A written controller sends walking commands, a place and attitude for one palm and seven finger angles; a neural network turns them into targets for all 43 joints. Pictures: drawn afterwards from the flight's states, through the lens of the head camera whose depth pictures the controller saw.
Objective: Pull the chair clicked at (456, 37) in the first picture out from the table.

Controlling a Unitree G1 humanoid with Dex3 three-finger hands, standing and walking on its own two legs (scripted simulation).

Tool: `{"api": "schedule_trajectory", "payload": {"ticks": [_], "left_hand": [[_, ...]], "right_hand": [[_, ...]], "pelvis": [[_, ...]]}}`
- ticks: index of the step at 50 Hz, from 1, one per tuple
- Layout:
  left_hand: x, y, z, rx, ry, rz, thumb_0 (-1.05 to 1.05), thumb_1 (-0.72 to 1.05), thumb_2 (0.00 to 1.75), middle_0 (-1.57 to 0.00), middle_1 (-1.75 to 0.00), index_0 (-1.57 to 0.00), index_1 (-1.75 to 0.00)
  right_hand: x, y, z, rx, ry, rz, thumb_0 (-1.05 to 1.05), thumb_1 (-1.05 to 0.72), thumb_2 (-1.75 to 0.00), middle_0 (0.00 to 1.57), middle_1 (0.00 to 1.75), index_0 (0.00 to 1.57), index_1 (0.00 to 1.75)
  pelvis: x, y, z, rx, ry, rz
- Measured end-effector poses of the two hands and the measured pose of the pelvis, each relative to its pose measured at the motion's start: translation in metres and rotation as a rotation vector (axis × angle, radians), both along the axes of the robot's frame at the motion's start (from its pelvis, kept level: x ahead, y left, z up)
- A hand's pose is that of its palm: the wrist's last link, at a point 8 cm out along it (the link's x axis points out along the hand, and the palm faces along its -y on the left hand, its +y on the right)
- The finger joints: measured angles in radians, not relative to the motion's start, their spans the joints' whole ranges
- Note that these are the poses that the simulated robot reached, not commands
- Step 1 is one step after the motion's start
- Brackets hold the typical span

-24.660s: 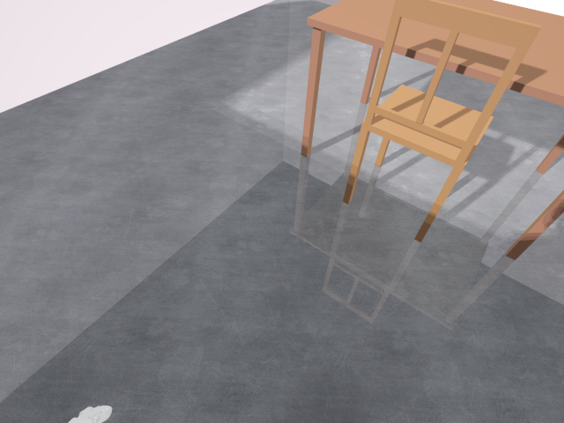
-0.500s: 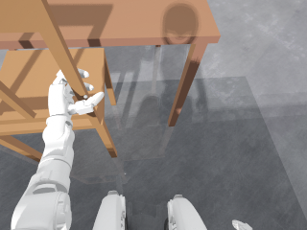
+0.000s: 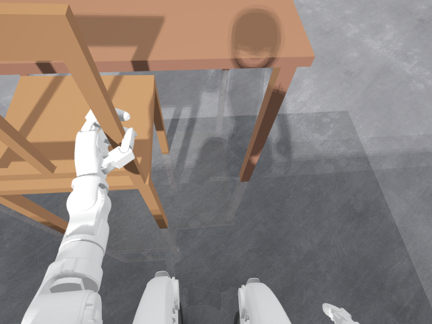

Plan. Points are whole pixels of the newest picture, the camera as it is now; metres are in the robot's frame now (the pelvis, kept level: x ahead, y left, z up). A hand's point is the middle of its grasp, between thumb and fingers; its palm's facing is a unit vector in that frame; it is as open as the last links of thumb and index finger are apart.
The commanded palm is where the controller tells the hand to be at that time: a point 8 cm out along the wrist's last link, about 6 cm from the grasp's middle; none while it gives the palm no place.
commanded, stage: hook a spindle and tug to test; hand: left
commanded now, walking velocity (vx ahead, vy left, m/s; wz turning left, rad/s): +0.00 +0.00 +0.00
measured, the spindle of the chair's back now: (2, 130) +0.44 +0.37 +0.05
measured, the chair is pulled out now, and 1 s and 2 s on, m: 0.01 0.07 0.15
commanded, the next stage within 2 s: step backward, pulling the chair out in 0.28 s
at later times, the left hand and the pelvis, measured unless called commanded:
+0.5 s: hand (123, 156) +0.40 +0.16 +0.03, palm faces +0.10 -0.99 -0.12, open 5.9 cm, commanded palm +0.38 +0.21 +0.03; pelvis +0.01 +0.00 +0.03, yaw +1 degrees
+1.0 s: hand (119, 184) +0.35 +0.16 +0.05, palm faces +0.12 -0.99 -0.10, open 5.6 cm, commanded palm +0.32 +0.20 +0.04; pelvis -0.03 +0.00 +0.10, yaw -1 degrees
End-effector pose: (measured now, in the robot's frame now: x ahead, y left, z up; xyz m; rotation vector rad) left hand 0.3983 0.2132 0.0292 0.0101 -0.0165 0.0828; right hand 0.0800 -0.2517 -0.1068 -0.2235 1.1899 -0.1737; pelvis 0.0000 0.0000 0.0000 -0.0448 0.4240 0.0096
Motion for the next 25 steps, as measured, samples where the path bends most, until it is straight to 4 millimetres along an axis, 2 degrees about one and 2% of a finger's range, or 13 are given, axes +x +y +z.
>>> {"api": "schedule_trajectory", "payload": {"ticks": [20,22,25], "left_hand": [[-0.018,0.001,0.000,0.002,-0.004,-0.003,0.01,0.65,0.81,-0.41,-1.45,-0.38,-1.45],[-0.018,0.002,0.004,0.054,0.046,0.005,0.00,0.63,0.81,-0.43,-1.45,-0.38,-1.45],[-0.020,0.001,0.015,0.095,0.193,0.030,0.02,0.64,0.79,-0.40,-1.39,-0.39,-1.45]], "right_hand": [[0.030,-0.002,0.005,-0.007,-0.059,0.044,0.01,-0.91,-0.90,0.20,0.30,0.20,0.30],[0.031,0.000,0.009,-0.005,-0.043,0.009,0.01,-0.91,-0.90,0.20,0.30,0.20,0.30],[0.030,0.007,0.031,0.003,-0.036,-0.039,0.01,-0.91,-0.90,0.20,0.30,0.20,0.30]], "pelvis": [[0.005,-0.002,0.002,0.001,-0.008,0.012],[0.003,-0.003,0.009,0.006,-0.049,0.013],[0.007,-0.001,0.034,0.012,-0.105,0.013]]}}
